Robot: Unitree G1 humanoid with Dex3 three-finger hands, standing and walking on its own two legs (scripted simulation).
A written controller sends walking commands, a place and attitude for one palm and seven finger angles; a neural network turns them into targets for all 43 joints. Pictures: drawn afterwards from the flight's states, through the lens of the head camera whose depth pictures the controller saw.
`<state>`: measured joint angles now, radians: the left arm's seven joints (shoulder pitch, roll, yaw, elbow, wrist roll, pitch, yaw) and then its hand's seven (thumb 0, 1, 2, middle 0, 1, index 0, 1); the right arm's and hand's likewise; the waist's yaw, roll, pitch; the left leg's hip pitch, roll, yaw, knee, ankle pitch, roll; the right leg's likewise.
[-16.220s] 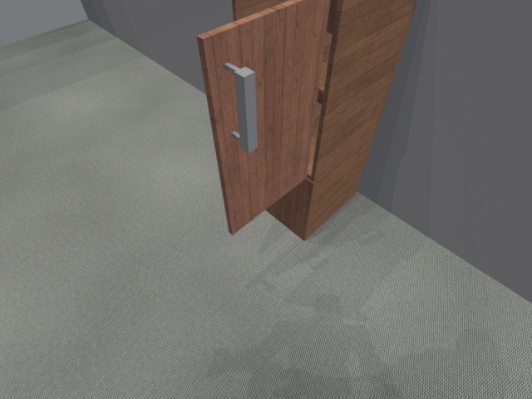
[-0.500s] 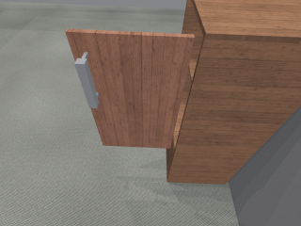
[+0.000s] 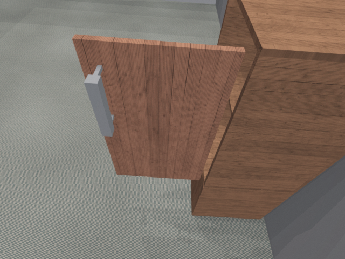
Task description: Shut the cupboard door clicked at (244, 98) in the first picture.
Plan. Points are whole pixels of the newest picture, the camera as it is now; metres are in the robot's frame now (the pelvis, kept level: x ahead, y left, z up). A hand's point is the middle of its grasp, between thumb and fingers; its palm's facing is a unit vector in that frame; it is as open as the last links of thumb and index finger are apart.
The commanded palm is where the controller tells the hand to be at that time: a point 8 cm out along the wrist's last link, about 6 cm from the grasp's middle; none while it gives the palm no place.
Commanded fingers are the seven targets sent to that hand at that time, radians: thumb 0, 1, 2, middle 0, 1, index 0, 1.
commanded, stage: come to a stop and stand still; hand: left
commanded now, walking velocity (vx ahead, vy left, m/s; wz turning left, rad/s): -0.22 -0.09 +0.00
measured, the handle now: (103, 102) +0.43 +0.20 +0.11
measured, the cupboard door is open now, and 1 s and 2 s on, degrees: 90 90 90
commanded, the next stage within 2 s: look again from close up in 1.54 s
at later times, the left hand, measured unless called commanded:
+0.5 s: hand out of the picture +0.08 +0.15 -0.17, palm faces +0.03 -0.98 -0.21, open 7.3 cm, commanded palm none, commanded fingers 0.00 0.90 0.90 -0.20 -0.30 -0.20 -0.30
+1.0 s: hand out of the picture +0.04 +0.22 -0.16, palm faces +0.02 -0.96 -0.27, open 7.4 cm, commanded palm none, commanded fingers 0.00 0.90 0.90 -0.20 -0.30 -0.20 -0.30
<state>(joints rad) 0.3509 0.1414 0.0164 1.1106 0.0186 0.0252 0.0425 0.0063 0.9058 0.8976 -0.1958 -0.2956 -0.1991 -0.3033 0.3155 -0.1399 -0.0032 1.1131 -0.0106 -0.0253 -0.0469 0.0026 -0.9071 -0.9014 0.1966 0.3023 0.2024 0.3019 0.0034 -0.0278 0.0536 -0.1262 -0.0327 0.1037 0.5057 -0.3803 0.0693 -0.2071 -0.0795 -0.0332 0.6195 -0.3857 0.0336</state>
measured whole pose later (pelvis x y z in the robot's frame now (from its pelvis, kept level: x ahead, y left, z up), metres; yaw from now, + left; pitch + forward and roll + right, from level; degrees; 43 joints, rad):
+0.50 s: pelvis +0.01 -0.03 +0.00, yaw +2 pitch -1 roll +0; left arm 0.15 0.15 0.02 1.00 0.02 0.01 0.03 0.00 0.91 0.90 -0.20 -0.30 -0.20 -0.30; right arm 0.18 -0.17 -0.04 1.05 -0.01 0.02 -0.04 0.00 -0.91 -0.90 0.20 0.30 0.20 0.30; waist -0.02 0.02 0.10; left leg -0.22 0.04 0.02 0.59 -0.37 -0.02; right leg -0.27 0.01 -0.08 0.54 -0.25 -0.05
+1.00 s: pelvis +0.02 +0.02 +0.00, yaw +1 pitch -1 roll +0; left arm 0.28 0.22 -0.01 1.04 0.01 -0.01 0.03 0.01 0.91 0.90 -0.20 -0.30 -0.20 -0.30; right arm 0.23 -0.21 -0.02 1.03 -0.02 -0.01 -0.02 0.00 -0.91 -0.90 0.20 0.30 0.20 0.30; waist 0.00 0.02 0.02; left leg -0.17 -0.02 0.06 0.49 -0.32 0.04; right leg -0.25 -0.05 -0.03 0.51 -0.24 0.02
